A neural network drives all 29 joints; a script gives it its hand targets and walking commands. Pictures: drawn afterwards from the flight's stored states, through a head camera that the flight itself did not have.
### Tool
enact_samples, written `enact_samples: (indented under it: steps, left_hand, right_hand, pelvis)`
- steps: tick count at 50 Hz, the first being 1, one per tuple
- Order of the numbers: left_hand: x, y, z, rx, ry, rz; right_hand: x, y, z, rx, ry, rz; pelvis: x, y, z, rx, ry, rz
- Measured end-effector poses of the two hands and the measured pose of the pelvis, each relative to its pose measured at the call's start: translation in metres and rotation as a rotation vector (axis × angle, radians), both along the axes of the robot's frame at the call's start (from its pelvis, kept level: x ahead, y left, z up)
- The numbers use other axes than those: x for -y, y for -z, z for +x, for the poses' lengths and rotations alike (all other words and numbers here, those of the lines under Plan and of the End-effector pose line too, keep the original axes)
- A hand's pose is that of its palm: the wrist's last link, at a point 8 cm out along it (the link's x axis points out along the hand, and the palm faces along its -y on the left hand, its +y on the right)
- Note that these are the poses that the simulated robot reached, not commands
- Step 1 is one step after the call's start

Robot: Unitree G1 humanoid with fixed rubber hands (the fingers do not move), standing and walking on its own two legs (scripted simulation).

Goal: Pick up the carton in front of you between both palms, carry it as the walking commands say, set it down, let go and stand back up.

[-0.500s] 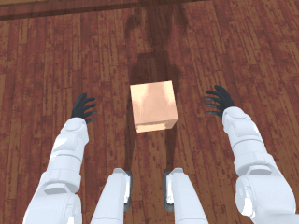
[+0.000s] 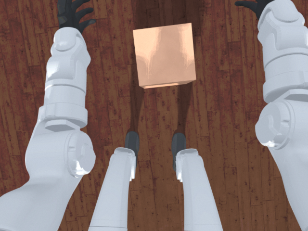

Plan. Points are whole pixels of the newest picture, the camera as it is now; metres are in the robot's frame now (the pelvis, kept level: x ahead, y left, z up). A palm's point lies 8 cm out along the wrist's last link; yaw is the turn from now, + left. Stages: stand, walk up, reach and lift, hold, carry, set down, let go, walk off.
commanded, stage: reach and lift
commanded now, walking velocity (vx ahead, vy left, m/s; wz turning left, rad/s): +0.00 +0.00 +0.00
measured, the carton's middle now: (163, 61) +0.54 -0.02 -0.54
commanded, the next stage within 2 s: none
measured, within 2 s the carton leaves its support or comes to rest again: leaves its support in 1.76 s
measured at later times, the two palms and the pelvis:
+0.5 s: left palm (105, 56) +0.51 +0.17 -0.33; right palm (224, 47) +0.54 -0.21 -0.34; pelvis -0.02 +0.01 -0.17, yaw +2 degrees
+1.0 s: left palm (115, 63) +0.52 +0.17 -0.47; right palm (207, 53) +0.55 -0.19 -0.47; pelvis -0.04 +0.00 -0.29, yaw +3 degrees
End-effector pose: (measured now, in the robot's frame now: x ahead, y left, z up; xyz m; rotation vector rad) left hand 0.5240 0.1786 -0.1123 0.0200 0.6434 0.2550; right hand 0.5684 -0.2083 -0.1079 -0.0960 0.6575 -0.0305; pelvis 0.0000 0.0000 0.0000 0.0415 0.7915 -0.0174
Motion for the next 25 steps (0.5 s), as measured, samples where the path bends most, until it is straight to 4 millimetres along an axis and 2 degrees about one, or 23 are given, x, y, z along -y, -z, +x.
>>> enact_samples:
  steps: [6, 11, 16, 25]
  left_hand:
    - [0.001, 0.027, 0.001, -0.014, 0.001, -0.006]
    - [0.004, 0.068, -0.006, -0.043, 0.001, -0.013]
    - [0.007, 0.123, -0.01, -0.06, 0.005, -0.016]
    - [0.005, 0.221, -0.011, -0.052, 0.018, -0.009]
  right_hand:
    - [-0.004, 0.027, 0.0, -0.015, 0.001, 0.011]
    - [-0.008, 0.069, -0.009, -0.043, 0.017, 0.017]
    - [-0.01, 0.127, -0.019, -0.057, 0.033, 0.013]
    - [-0.001, 0.228, -0.025, -0.038, 0.046, -0.013]
  pelvis:
    - [-0.001, 0.003, 0.012, -0.066, -0.003, 0.002]
    - [-0.003, 0.027, 0.013, -0.114, -0.003, 0.007]
    - [-0.006, 0.072, 0.006, -0.141, -0.002, 0.013]
    - [-0.01, 0.172, -0.023, -0.084, -0.004, 0.023]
